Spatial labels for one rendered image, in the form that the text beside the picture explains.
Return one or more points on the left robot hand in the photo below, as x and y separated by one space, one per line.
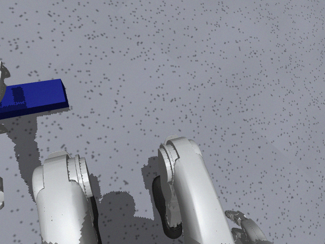
4 73

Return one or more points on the right robot hand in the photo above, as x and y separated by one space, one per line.
250 232

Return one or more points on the carton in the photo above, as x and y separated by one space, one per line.
35 97

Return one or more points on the right robot foot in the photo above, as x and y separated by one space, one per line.
160 204

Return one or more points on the left robot foot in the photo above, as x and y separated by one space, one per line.
95 221

